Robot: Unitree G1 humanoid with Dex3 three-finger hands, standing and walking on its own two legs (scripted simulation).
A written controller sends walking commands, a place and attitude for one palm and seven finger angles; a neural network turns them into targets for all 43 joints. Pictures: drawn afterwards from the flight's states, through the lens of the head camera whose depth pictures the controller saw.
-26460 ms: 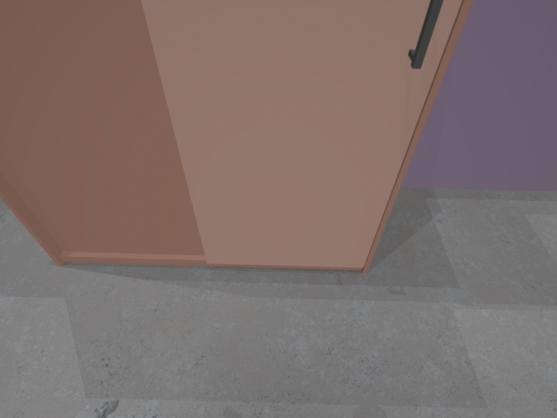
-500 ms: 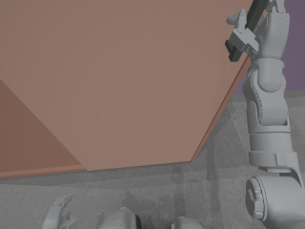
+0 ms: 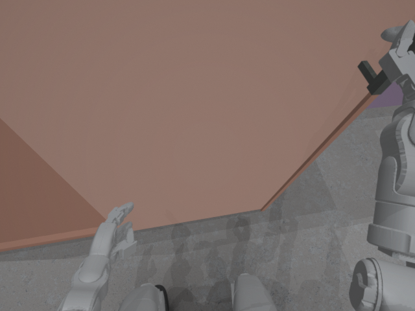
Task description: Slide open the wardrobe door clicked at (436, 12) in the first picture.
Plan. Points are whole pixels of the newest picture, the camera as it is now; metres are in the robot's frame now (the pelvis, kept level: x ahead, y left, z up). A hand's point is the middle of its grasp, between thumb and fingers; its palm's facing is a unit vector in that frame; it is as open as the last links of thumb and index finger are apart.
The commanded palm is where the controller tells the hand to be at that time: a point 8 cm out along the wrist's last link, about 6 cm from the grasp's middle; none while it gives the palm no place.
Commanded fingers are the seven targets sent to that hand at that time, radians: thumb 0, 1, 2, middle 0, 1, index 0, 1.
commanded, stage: step sideways, sliding the door along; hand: right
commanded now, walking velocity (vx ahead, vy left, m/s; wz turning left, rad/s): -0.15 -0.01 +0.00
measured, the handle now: out of the picture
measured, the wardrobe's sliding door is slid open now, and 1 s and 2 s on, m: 0.01 0.20 0.39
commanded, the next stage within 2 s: none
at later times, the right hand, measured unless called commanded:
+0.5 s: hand (328, 68) +0.37 -0.16 +0.25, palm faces +0.16 +0.99 +0.03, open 7.1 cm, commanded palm +0.34 -0.14 +0.23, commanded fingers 0.00 -0.90 -0.90 0.45 1.40 0.45 1.40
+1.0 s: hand (255, 71) +0.37 -0.07 +0.25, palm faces +0.32 +0.95 +0.00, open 7.2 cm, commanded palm +0.33 -0.05 +0.23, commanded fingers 0.00 -0.90 -0.90 0.45 1.40 0.45 1.40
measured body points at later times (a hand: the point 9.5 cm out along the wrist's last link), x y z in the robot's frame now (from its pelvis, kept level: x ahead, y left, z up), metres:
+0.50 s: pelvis +0.01 +0.00 +0.03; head +0.09 -0.04 +0.47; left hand +0.23 +0.17 -0.05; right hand +0.36 -0.21 +0.25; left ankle -0.01 +0.16 -0.62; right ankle +0.02 -0.11 -0.72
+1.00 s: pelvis -0.01 +0.10 +0.02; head +0.08 +0.12 +0.46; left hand +0.18 +0.35 -0.09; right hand +0.35 -0.12 +0.25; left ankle +0.00 +0.19 -0.72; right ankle +0.00 -0.02 -0.69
